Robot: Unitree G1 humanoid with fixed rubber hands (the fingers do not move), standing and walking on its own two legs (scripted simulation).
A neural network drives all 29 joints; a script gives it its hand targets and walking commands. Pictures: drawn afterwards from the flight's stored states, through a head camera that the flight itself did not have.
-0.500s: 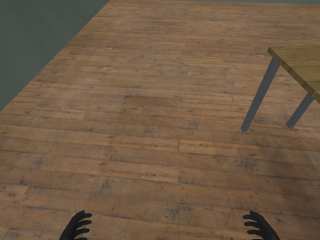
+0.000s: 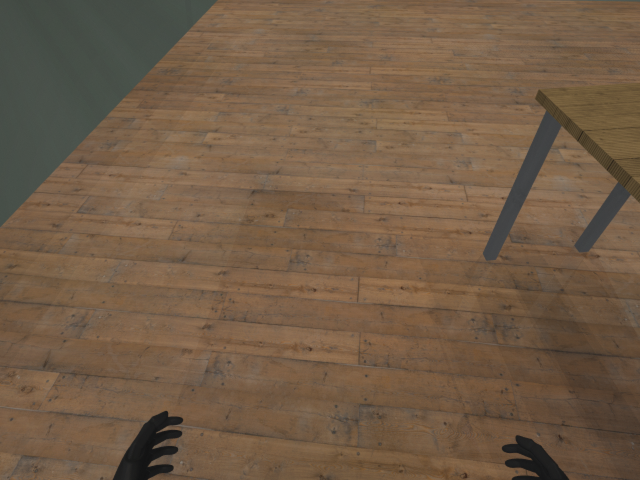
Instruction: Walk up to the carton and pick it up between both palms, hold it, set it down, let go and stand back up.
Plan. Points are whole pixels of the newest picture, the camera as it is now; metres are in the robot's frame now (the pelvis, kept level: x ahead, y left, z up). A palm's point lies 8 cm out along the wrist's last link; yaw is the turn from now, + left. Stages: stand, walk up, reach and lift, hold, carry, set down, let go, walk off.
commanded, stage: stand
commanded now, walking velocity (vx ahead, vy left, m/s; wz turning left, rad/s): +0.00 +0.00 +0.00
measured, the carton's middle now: out of the picture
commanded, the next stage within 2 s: none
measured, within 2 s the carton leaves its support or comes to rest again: neither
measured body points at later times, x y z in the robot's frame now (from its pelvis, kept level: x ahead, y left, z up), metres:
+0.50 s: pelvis -0.01 +0.00 +0.00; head +0.00 -0.01 +0.45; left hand +0.16 +0.26 -0.08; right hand +0.12 -0.29 -0.10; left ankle +0.00 +0.12 -0.72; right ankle +0.00 -0.12 -0.72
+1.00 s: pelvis -0.02 +0.00 +0.01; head -0.01 +0.00 +0.46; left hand +0.15 +0.26 -0.08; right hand +0.10 -0.29 -0.11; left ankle +0.00 +0.12 -0.72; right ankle +0.00 -0.12 -0.72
